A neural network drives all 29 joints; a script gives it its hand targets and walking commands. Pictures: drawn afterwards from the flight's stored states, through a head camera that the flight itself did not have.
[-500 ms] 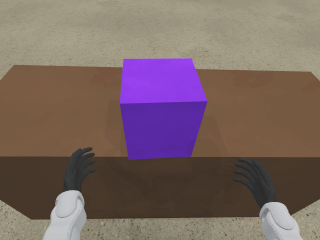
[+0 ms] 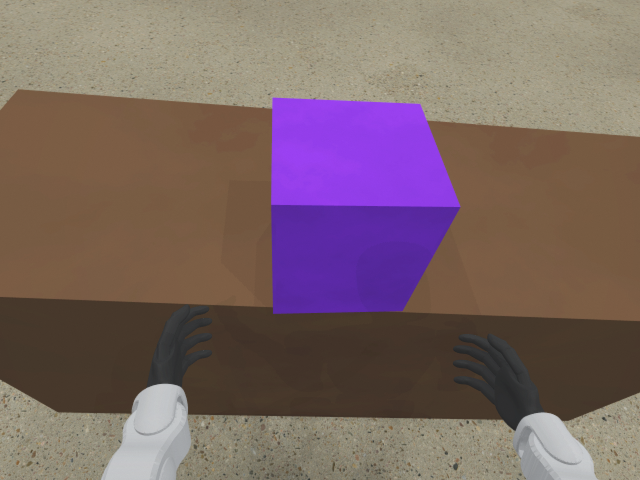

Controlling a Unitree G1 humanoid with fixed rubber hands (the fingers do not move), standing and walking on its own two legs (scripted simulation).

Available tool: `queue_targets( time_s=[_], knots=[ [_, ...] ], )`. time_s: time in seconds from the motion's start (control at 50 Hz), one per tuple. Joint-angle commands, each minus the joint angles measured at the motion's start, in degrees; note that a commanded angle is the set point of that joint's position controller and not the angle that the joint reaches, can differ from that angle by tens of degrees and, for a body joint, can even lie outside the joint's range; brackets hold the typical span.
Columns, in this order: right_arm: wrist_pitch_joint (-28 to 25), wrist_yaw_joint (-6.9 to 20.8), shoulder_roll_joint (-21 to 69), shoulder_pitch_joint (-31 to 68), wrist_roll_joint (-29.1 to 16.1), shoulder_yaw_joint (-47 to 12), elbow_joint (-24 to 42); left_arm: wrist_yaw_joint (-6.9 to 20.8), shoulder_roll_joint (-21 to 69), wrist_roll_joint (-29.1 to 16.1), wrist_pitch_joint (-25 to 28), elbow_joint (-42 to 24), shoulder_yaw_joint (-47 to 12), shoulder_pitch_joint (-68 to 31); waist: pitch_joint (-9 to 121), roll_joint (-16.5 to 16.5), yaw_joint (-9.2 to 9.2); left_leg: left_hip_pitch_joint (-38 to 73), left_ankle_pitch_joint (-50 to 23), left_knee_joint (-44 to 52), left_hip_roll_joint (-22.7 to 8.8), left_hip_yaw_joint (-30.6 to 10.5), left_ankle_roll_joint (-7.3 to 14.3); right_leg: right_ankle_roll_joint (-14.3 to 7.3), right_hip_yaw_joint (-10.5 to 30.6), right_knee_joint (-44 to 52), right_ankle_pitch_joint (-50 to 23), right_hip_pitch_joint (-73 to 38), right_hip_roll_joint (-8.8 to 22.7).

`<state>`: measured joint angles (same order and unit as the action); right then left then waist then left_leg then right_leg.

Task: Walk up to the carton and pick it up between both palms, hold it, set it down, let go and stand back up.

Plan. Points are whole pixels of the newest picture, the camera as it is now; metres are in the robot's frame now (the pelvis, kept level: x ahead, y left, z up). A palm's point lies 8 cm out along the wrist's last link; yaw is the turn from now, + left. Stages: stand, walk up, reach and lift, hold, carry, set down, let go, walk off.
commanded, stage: set down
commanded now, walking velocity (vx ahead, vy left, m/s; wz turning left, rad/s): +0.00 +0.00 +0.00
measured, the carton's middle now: (343, 213) +0.49 -0.01 +0.04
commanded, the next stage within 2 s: let go in 1.56 s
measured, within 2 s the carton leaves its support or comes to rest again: neither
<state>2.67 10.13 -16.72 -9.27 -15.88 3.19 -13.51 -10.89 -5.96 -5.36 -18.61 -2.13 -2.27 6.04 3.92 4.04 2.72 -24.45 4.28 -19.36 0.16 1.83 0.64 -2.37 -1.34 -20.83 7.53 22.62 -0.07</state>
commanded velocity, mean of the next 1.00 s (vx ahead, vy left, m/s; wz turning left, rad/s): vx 0.00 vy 0.00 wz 0.00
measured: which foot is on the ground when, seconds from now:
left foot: down 0.00-1.00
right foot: down 0.00-1.00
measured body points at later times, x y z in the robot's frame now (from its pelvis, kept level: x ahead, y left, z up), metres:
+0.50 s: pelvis +0.03 -0.02 +0.00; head +0.09 -0.01 +0.45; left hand +0.24 +0.17 -0.02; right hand +0.23 -0.24 -0.03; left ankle +0.05 +0.10 -0.74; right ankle +0.02 -0.12 -0.74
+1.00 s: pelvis +0.03 -0.02 +0.00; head +0.09 +0.00 +0.45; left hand +0.22 +0.19 -0.06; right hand +0.21 -0.24 -0.06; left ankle +0.05 +0.10 -0.74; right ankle +0.02 -0.12 -0.74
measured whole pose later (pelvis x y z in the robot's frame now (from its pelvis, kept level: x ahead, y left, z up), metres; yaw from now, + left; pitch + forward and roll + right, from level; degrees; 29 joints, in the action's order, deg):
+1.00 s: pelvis +0.03 -0.02 +0.00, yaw +0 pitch +8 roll +0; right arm -11.2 2.6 -12.0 -16.4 -4.9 1.2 -25.5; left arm -3.2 -8.8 -5.2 -4.7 11.8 -2.4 16.3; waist 1.3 2.6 2.7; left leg -20.2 7.2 -19.4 -1.0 1.8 -0.4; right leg -1.2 -1.2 -20.8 10.4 18.6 -1.1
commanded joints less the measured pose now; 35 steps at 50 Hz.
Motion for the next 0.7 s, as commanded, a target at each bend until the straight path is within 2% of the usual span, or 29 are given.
queue_targets(
  time_s=[0.0, 0.02, 0.06, 0.08, 0.1, 0.12, 0.16, 0.22, 0.24, 0.26, 0.3, 0.32, 0.36, 0.38, 0.4, 0.44, 0.46, 0.48, 0.5, 0.52, 0.56, 0.58, 0.6, 0.68],
  knots=[
    [-4.9, -0.3, -10.4, 2.9, 2.6, 9.3, 3.3, 0.6, -1.8, 2.2, 4.7, -10.4, -5.0, 1.7, 14.9, -4.8, -5.11, 32.3, 14.9, 2.9, -4.1, -7.8, -2.3, 1.1, 2.3, 2.6, 4.7, -4.5, 0.3],
    [-5.8, -0.7, -9.8, 1.5, 2.2, 8.2, 5.4, 1.0, -2.6, 1.6, 5.7, -11.3, -3.8, 2.9, 15.8, -2.1, -4.57, 33.2, 10.1, 1.9, -3.3, -6.4, -1.9, 1.1, 2.1, 3.0, 2.6, -5.7, 0.0],
    [-6.6, -1.9, -8.1, -2.5, 2.9, 6.2, 4.1, 2.7, -3.5, 1.8, 7.2, -7.7, -2.2, 5.6, 15.8, -0.9, -4.62, 33.9, 2.5, 0.3, -2.3, -3.6, -1.4, 1.7, 2.5, 3.8, -0.7, -7.3, 0.4],
    [-7.1, -2.9, -7.5, -4.4, 3.4, 5.5, 5.4, 3.8, -5.1, 1.6, 7.8, -6.6, -1.2, 7.4, 15.4, 1.4, -4.76, 33.2, -2.1, -0.4, -1.5, -1.8, -1.0, 1.9, 2.5, 4.2, -3.9, -9.1, 0.3],
    [-7.4, -3.4, -7.8, -5.2, 3.7, 5.1, 3.4, 4.5, -4.9, 2.0, 8.0, -4.4, 0.0, 8.1, 15.4, 0.9, -4.53, 33.3, -5.0, -0.7, -1.3, -1.3, -0.9, 2.1, 2.5, 4.1, -6.4, -9.9, 0.3],
    [-8.1, -4.1, -7.0, -7.1, 3.7, 3.6, 2.9, 5.6, -5.0, 2.7, 8.6, -2.5, 1.3, 11.0, 14.9, 1.8, -4.27, 32.6, -8.9, -1.4, -0.4, -0.4, -0.9, 2.2, 2.2, 4.0, -11.3, -12.3, -0.1],
    [-10.1, -5.6, -5.8, -10.1, 3.2, 1.7, 4.6, 7.3, -5.5, 2.8, 10.5, -2.7, 2.8, 14.7, 15.8, 2.3, -3.61, 32.0, -14.5, -2.7, 0.8, 0.8, -1.1, 2.7, 2.5, 3.0, -21.9, -16.1, -0.1],
    [-12.4, -7.4, -4.0, -10.6, 3.3, -0.4, 5.8, 8.6, -6.8, 3.1, 12.7, -2.1, 4.3, 15.4, 14.0, 3.2, -2.81, 29.1, -16.5, -3.3, 1.8, 1.0, -1.1, 3.4, 3.2, 2.0, -27.4, -19.1, -0.3],
    [-13.0, -7.7, -3.6, -10.5, 3.9, -1.1, 5.9, 8.9, -6.6, 3.4, 13.4, -0.4, 4.7, 15.9, 12.7, 3.9, -2.2, 28.4, -16.6, -3.0, 1.8, 1.2, -1.2, 3.6, 2.9, 2.1, -27.2, -19.2, -0.4],
    [-13.9, -8.0, -3.1, -10.7, 3.7, -1.6, 7.5, 8.7, -7.2, 2.8, 14.2, -1.9, 4.9, 15.7, 12.9, 4.0, -1.74, 28.1, -16.1, -2.9, 1.9, 1.3, -1.1, 3.6, 3.0, 2.1, -26.1, -19.5, -0.5],
    [-13.9, -8.1, -2.5, -10.9, 4.3, -2.4, 4.7, 9.0, -7.5, 3.4, 14.7, 0.9, 4.8, 15.0, 9.4, 2.9, -1.88, 27.7, -14.3, -2.1, 1.9, 1.2, -1.3, 3.3, 2.9, 2.9, -22.8, -17.7, -0.4],
    [-14.7, -8.1, -2.8, -10.1, 4.3, -2.2, 6.0, 8.6, -7.8, 3.1, 15.4, -1.0, 4.6, 14.7, 10.7, 2.9, -1.26, 27.6, -14.9, -2.3, 1.7, 1.3, -1.4, 3.0, 2.4, 2.7, -21.6, -17.6, -0.8],
    [-14.8, -8.2, -2.4, -10.3, 5.2, -1.8, 3.5, 8.6, -8.0, 3.4, 15.6, 2.1, 4.4, 13.7, 8.5, 1.7, -1.67, 28.3, -12.5, -2.1, 1.4, 1.4, -1.6, 2.4, 2.2, 3.6, -16.7, -15.6, -0.7],
    [-15.2, -8.0, -2.6, -10.0, 5.2, -1.7, 5.5, 8.0, -8.7, 2.9, 16.1, 0.0, 4.3, 13.1, 9.8, 0.8, -1.19, 29.0, -12.0, -1.9, 1.2, 1.6, -1.7, 2.2, 1.8, 3.8, -14.0, -15.0, -1.0],
    [-14.8, -8.2, -1.9, -9.9, 5.9, -1.5, 3.7, 8.1, -8.7, 2.9, 16.0, 2.2, 4.3, 12.1, 8.1, 1.2, -1.42, 28.2, -10.2, -1.8, 1.1, 1.9, -1.5, 2.2, 1.9, 4.2, -11.8, -14.4, -0.6],
    [-15.0, -8.4, -1.5, -9.9, 6.4, -1.2, 4.5, 7.6, -10.4, 2.3, 17.0, 0.4, 4.4, 10.8, 9.2, 1.4, -1.31, 27.7, -8.5, -1.7, 1.0, 1.9, -1.1, 2.3, 2.0, 4.1, -9.2, -13.9, -0.2],
    [-14.7, -8.2, -2.3, -10.0, 7.3, -1.2, 0.9, 7.7, -9.7, 3.1, 16.3, 4.9, 4.1, 11.5, 6.8, 0.5, -1.74, 27.5, -7.3, -1.4, 0.9, 2.0, -1.2, 2.2, 2.2, 4.2, -8.1, -13.2, 0.0],
    [-14.5, -8.1, -2.2, -9.4, 7.2, -1.0, 1.0, 7.6, -10.2, 3.0, 16.4, 4.3, 4.4, 11.3, 6.8, 0.3, -1.52, 27.5, -6.7, -1.0, 0.7, 2.0, -1.0, 2.0, 2.1, 4.6, -6.1, -12.7, -0.1],
    [-14.6, -8.3, -2.4, -9.6, 7.8, -0.7, 0.3, 7.8, -10.1, 3.3, 16.2, 5.2, 4.4, 11.6, 6.4, 0.8, -1.67, 27.7, -6.8, -1.1, 0.6, 2.0, -1.2, 1.9, 1.7, 4.5, -6.5, -12.8, -0.2],
    [-14.3, -8.2, -2.1, -9.7, 8.1, -0.9, -1.8, 7.8, -10.1, 3.8, 16.1, 6.3, 4.4, 11.2, 5.5, -0.7, -2.07, 28.1, -6.1, -1.0, 0.5, 2.1, -1.2, 1.8, 1.7, 4.8, -4.2, -11.7, 0.0],
    [-13.8, -8.3, -2.2, -9.5, 8.9, -0.7, -3.9, 8.0, -10.2, 4.1, 15.4, 9.1, 4.6, 11.1, 4.8, -1.2, -1.6, 28.4, -5.3, -0.9, 0.5, 2.1, -1.2, 1.3, 2.0, 5.6, -1.9, -10.8, 0.0],
    [-14.5, -8.3, -2.3, -9.2, 8.4, -0.3, -2.0, 7.7, -10.6, 3.6, 16.1, 5.6, 4.5, 10.6, 6.6, -1.3, -1.78, 28.5, -5.5, -1.0, 0.3, 2.2, -1.1, 1.4, 1.8, 5.1, -2.3, -11.3, 0.0],
    [-14.4, -8.3, -2.0, -8.7, 8.9, -0.1, -3.6, 7.8, -10.8, 3.5, 16.0, 7.2, 4.5, 10.1, 6.2, -1.6, -1.59, 28.6, -5.4, -1.2, 0.3, 2.0, -1.1, 1.4, 1.8, 5.3, -2.2, -10.7, 0.1],
    [-16.0, -7.4, -2.5, -8.0, 8.3, 0.0, -4.3, 6.6, -11.0, 3.7, 17.0, 4.5, 4.1, 10.0, 7.9, -3.5, -1.39, 29.5, -7.1, -1.9, -0.1, 1.9, -1.6, 1.3, 1.3, 4.7, -2.9, -10.3, -0.2]
  ],
)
